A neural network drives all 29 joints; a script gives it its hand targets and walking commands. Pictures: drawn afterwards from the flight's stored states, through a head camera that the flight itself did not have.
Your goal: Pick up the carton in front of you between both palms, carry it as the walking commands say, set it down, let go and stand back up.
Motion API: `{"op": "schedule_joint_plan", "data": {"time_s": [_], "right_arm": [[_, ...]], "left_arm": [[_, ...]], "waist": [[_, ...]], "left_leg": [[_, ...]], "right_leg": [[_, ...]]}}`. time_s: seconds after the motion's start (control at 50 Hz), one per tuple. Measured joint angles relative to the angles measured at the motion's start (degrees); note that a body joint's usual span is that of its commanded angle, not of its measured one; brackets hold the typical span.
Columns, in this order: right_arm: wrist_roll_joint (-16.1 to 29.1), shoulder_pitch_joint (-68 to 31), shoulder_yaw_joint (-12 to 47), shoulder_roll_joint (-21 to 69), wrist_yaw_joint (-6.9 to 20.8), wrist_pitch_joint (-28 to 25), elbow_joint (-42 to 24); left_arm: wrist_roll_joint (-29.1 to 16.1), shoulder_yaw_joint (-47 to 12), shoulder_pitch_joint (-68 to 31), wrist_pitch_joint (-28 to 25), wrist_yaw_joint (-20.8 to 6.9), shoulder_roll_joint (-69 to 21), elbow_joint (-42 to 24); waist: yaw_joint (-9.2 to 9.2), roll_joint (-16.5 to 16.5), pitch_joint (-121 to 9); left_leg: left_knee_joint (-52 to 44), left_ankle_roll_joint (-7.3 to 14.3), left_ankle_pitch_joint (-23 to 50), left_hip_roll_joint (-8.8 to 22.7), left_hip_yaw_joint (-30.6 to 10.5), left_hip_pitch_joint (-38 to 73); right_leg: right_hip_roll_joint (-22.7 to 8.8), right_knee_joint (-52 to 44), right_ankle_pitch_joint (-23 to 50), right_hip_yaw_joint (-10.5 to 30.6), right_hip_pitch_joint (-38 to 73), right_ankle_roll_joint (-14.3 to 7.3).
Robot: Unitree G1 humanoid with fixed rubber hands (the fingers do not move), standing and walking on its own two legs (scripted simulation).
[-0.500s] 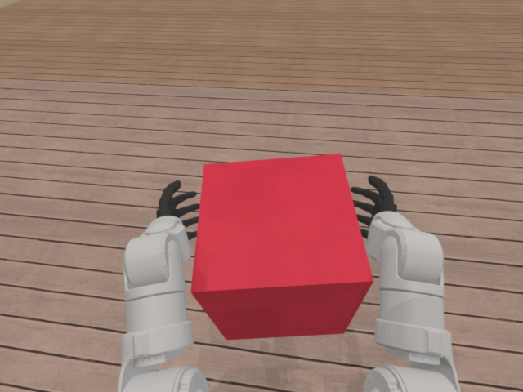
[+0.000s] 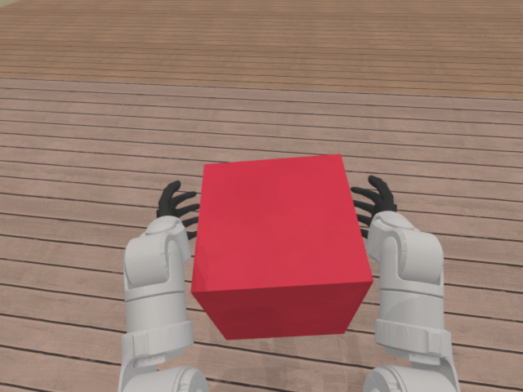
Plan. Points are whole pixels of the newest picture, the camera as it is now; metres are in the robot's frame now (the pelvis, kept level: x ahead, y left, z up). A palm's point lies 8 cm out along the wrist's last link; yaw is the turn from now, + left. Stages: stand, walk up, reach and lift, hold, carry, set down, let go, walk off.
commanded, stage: carry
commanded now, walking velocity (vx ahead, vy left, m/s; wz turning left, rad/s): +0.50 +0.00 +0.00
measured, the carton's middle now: (278, 254) +0.33 +0.00 +0.04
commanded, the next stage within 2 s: none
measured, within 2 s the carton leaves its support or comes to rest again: neither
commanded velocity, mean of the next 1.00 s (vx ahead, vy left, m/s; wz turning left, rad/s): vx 0.50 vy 0.00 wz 0.00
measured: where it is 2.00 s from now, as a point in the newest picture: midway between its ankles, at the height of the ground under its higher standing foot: (273, 202)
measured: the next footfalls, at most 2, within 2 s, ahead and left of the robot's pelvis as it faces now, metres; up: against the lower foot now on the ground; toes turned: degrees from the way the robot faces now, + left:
left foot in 0.52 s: +0.31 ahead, +0.10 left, +0.04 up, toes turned +5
right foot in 0.96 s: +0.61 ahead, -0.09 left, +0.09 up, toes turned -8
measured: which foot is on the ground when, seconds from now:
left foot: down 0.00-0.22, up 0.24-0.50, down 0.52-0.98, up 1.00-1.00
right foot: down 0.00-0.52, up 0.54-0.94, down 0.96-1.00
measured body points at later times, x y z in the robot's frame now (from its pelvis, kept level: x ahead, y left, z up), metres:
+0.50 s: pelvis +0.15 +0.00 +0.00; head +0.15 +0.00 +0.45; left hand +0.49 +0.17 +0.15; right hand +0.50 -0.15 +0.15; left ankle +0.24 +0.10 -0.69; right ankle +0.02 -0.10 -0.73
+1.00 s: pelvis +0.45 -0.01 +0.04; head +0.46 -0.01 +0.49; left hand +0.79 +0.16 +0.18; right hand +0.81 -0.15 +0.18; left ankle +0.28 +0.09 -0.65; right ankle +0.57 -0.08 -0.66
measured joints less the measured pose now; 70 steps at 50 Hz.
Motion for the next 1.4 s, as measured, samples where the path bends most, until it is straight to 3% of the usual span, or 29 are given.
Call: {"op": "schedule_joint_plan", "data": {"time_s": [0.1,0.2,0.24,0.36,0.46,0.5,0.54,0.58,0.62,0.68,0.8,0.86,0.92,0.96,0.98,1.04,1.08,1.14,1.2,1.3,1.36,1.4], "right_arm": [[0.18,0.1,0.54,0.45,-0.31,0.22,-1.13],[1.71,-0.85,1.85,-0.71,-1.63,1.52,-3.78],[2.82,-1.26,1.62,-2.32,-2.11,2.03,-4.59],[4.43,-3.75,-0.56,-3.56,-2.85,2.48,-3.66],[2.84,-4.63,-2.02,-2.61,-2.82,1.6,-4.43],[2.54,-5.06,-1.83,-2.09,-2.63,1.57,-4.41],[2.48,-6.26,-0.86,-1.4,-2.47,1.64,-3.28],[2.49,-5.94,0.46,-0.6,-2.31,2.23,-2.87],[3.82,-4.38,1.57,-0.43,-2.02,3.4,-4.15],[5.07,-2.62,2.8,-1.06,-3.04,3.24,-6.54],[6.73,-4.28,3.52,-1.67,-3.48,2.22,-8.98],[6.71,-5.12,3.7,-1.83,-3.35,2.71,-9.29],[5.86,-5.48,3.23,-1.96,-2.74,3.77,-9.23],[4.84,-5.05,2.08,-2.38,-2.26,4.3,-9.17],[4.25,-4.64,1.35,-2.97,-2.2,4.25,-8.93],[3.41,-3.75,-0.89,-3.74,-1.98,3.88,-7.33],[2.9,-3.58,-2.01,-2.76,-1.8,3.81,-7.35],[2.04,-3.49,-2.74,-1.2,-1.61,2.94,-8.78],[2.28,-3.28,-1.87,-1.45,-1.75,2.38,-10.75],[2.93,-3.73,-0.17,-2.83,-2.09,3.88,-11.11],[3.47,-4.39,0.21,-3.65,-2.13,5.09,-9.33],[3.78,-5.52,0.65,-3.49,-2.11,5.51,-7.25]], "left_arm": [[-0.6,-0.01,0.71,0.38,0.22,0.31,-1.81],[-2.59,-0.17,-0.89,0.76,1.32,1.2,-3.09],[-3.0,-0.83,-2.67,1.16,1.89,0.96,-2.65],[-4.92,-2.46,-3.5,3.41,2.7,1.26,-4.33],[-5.8,-2.58,-3.72,4.1,2.84,1.04,-7.13],[-5.79,-2.0,-4.16,4.31,2.52,1.38,-7.65],[-5.15,-0.97,-4.21,4.14,2.01,2.37,-7.8],[-4.45,0.1,-3.56,3.33,1.61,3.05,-6.71],[-3.48,1.44,-3.4,2.73,1.36,2.45,-6.02],[-1.79,2.71,-3.43,1.75,1.21,0.53,-7.18],[-0.94,1.9,-2.44,0.64,1.8,0.27,-12.06],[-1.91,1.02,-2.38,1.65,2.07,1.34,-12.99],[-3.0,0.2,-3.03,3.1,2.2,2.18,-12.12],[-3.61,-0.71,-4.5,3.82,2.15,2.25,-9.76],[-3.97,-1.34,-5.16,4.07,2.1,1.86,-8.46],[-5.42,-2.92,-4.82,5.4,1.88,0.87,-7.6],[-5.84,-3.06,-3.72,5.36,2.53,0.59,-8.17],[-6.78,-2.44,-3.45,4.57,2.69,0.5,-9.42],[-7.13,-2.35,-4.22,3.77,2.39,0.57,-10.57],[-5.55,-2.91,-4.88,4.36,2.24,0.06,-10.95],[-4.02,-2.54,-4.77,5.21,2.2,-0.29,-10.15],[-3.05,-1.72,-4.47,5.56,2.26,0.06,-9.73]], "waist": [[-0.49,-0.17,-1.0],[-0.68,1.1,-2.03],[0.01,1.23,-2.3],[4.01,-2.95,-1.71],[5.43,-3.15,-0.97],[4.3,-3.88,-0.82],[1.46,-4.23,-0.22],[-2.33,-2.97,0.34],[-4.88,-1.71,1.31],[-6.58,-1.21,2.66],[-6.45,-1.17,2.17],[-5.15,-1.16,0.73],[-2.7,-0.04,-0.58],[0.18,0.65,-0.41],[1.95,1.17,0.11],[6.36,0.29,1.51],[7.38,0.03,2.45],[6.94,-0.12,3.2],[5.67,0.02,2.72],[3.32,0.42,-0.12],[2.09,-0.01,-1.74],[0.57,-1.04,-1.99]], "left_leg": [[1.3,0.77,-2.01,-0.36,0.0,0.11],[3.3,0.83,-4.85,0.64,-0.64,0.27],[7.8,1.71,-5.7,1.83,-0.41,-1.4],[31.09,2.52,-13.06,0.69,0.3,-17.25],[26.67,1.71,-5.77,1.99,1.82,-25.73],[20.82,2.28,-3.14,1.26,4.01,-25.17],[17.32,2.98,1.83,-0.39,5.69,-22.32],[18.94,2.99,0.13,-0.96,5.54,-21.18],[16.71,3.02,-1.49,-1.35,4.79,-18.67],[11.07,2.63,-1.04,-1.64,3.92,-14.02],[1.25,2.31,-1.87,-1.76,2.31,-4.47],[-3.42,1.18,-2.91,-1.21,1.23,0.96],[-5.62,-0.38,-5.38,0.78,0.49,6.1],[2.31,-0.52,-8.5,3.08,1.27,6.22],[11.59,0.01,-6.0,4.57,1.16,3.61],[45.03,1.83,-2.2,1.28,-5.13,-10.48],[55.47,3.09,-0.62,0.07,-5.62,-18.59],[55.82,3.8,1.28,1.0,-4.47,-27.71],[51.3,2.96,3.79,3.22,-3.25,-34.24],[34.55,1.09,6.8,5.88,-0.99,-37.48],[22.95,1.68,6.46,5.21,2.1,-34.58],[16.43,2.7,5.81,2.92,5.16,-30.22]], "right_leg": [[-0.45,3.46,-4.61,0.16,-0.8,-0.61],[0.2,3.59,-4.25,-1.0,0.01,-0.9],[1.0,3.04,-5.51,-1.76,1.02,-1.16],[0.21,-4.51,-4.41,0.74,5.29,-1.68],[-0.92,-10.0,-5.12,2.34,11.17,0.04],[-2.5,-8.15,-7.83,2.86,12.49,1.32],[-4.91,2.54,-11.89,2.62,10.38,1.48],[-3.21,23.15,-10.41,6.21,2.18,0.98],[-0.54,41.14,-7.75,7.93,-7.29,-0.2],[0.11,49.6,-3.7,6.65,-18.53,-1.53],[-2.75,40.92,1.65,3.83,-31.58,-1.06],[-3.58,30.01,3.69,2.43,-32.38,-0.79],[-2.11,19.02,3.24,-0.98,-28.72,-1.66],[0.49,12.21,4.8,-3.65,-22.89,-2.83],[1.25,12.6,5.63,-4.31,-21.23,-3.63],[2.24,12.4,1.27,-3.8,-17.3,-4.98],[2.6,8.91,0.72,-3.02,-13.65,-4.48],[2.59,3.91,0.33,-2.2,-8.44,-4.15],[2.56,-0.03,-0.88,-1.52,-3.68,-3.87],[2.22,-7.02,-3.12,0.04,4.86,-2.06],[1.12,-10.0,-5.43,1.02,10.13,-0.61],[-0.8,-7.2,-8.57,0.99,12.13,0.25]]}}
